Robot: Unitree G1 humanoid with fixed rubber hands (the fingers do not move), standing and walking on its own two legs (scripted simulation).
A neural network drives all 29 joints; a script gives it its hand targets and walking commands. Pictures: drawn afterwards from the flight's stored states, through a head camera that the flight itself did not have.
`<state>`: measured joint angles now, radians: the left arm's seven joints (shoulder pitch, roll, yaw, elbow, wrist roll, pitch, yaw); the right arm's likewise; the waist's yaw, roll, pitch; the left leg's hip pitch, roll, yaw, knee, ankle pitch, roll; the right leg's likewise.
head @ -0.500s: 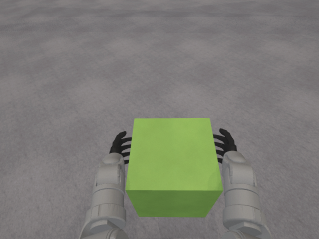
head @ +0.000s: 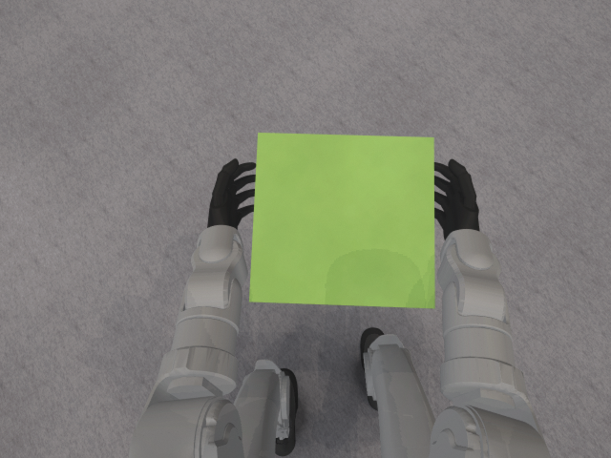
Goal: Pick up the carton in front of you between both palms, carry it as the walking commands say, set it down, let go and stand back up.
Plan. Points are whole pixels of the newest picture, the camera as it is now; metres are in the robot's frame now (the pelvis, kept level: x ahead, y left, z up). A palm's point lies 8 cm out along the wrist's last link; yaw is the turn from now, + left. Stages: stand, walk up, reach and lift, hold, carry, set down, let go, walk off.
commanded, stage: set down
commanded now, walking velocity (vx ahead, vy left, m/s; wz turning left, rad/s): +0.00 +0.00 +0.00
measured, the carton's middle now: (336, 229) +0.41 -0.05 -0.15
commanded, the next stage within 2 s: none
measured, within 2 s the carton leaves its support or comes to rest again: neither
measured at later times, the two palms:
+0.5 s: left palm (261, 211) +0.47 +0.07 -0.22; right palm (437, 234) +0.40 -0.22 -0.22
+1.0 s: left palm (285, 213) +0.51 +0.04 -0.38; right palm (424, 246) +0.41 -0.24 -0.37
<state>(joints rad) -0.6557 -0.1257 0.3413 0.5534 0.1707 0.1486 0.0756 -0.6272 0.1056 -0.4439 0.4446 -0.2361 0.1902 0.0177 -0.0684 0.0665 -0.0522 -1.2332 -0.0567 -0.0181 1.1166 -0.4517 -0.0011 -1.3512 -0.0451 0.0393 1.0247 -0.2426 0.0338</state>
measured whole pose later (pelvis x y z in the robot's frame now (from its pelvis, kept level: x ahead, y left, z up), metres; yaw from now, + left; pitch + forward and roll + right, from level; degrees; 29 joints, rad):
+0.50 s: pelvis -0.03 -0.01 -0.13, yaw +1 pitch +46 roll +2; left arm -1.02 0.03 0.37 0.75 0.20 0.27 0.02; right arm -0.88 0.10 -0.53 0.48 -0.25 0.32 -0.06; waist -0.09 0.08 -0.17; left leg -1.85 -0.06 -0.02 1.63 -0.59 -0.02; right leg -1.99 -0.03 0.04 1.52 -0.34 0.02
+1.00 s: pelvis -0.05 +0.01 -0.23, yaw +1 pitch +49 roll -1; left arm -1.39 0.17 0.19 0.95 0.15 0.28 0.08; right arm -1.12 0.02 -0.63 0.56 -0.19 0.29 -0.07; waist -0.16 0.08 0.05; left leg -2.20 -0.11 -0.03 1.97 -0.62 -0.01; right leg -2.31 -0.05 0.05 1.81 -0.35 0.06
